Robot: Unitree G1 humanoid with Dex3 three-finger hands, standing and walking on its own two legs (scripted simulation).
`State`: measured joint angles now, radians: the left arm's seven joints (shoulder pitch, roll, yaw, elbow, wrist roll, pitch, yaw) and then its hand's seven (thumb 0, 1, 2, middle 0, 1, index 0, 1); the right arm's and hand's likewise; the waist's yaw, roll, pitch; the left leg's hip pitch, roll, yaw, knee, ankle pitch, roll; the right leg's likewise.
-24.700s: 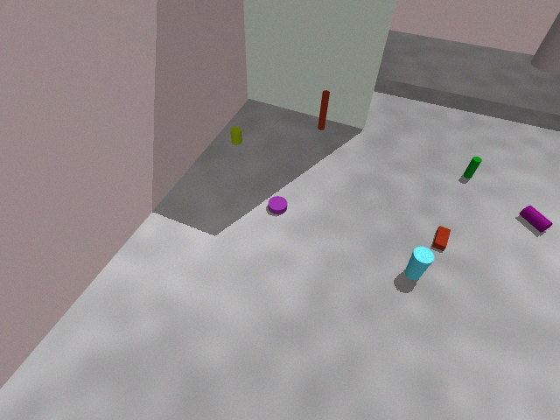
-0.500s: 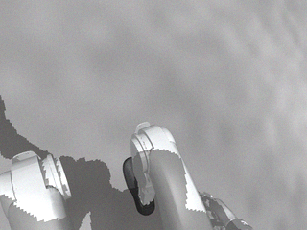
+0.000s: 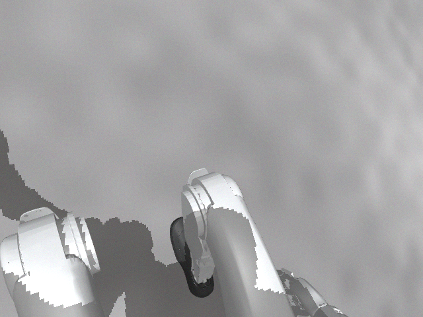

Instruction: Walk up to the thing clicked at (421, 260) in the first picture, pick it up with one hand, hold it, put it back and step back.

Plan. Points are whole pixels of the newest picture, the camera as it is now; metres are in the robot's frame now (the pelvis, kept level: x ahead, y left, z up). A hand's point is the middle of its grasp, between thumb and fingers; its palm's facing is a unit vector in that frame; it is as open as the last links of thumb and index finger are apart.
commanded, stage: go down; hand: left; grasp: from above
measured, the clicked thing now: out of the picture +0.47 +0.39 -0.25
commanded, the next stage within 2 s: none
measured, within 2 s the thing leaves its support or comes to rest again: neither
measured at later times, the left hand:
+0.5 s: hand out of the picture +0.44 +0.40 -0.03, palm faces -0.39 -0.09 -0.91, open 13.6 cm
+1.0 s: hand out of the picture +0.42 +0.40 +0.09, palm faces -0.41 -0.10 -0.90, open 13.3 cm
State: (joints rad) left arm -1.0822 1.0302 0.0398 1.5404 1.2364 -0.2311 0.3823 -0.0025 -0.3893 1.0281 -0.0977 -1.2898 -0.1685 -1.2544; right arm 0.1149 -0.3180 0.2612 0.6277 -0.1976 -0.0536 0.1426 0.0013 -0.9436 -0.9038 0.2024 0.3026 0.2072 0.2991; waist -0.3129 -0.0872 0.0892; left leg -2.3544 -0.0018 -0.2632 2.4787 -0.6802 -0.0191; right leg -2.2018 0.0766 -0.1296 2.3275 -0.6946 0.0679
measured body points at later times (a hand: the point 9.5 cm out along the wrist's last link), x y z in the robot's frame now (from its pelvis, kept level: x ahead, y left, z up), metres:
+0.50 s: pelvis +0.00 +0.00 +0.07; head +0.21 +0.10 +0.45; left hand +0.45 +0.40 +0.02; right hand +0.12 -0.26 -0.03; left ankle +0.07 +0.13 -0.29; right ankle +0.11 -0.13 -0.29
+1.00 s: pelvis -0.01 +0.00 +0.15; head +0.18 +0.09 +0.55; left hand +0.44 +0.40 +0.15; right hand +0.11 -0.25 +0.04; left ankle +0.07 +0.13 -0.29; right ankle +0.11 -0.13 -0.29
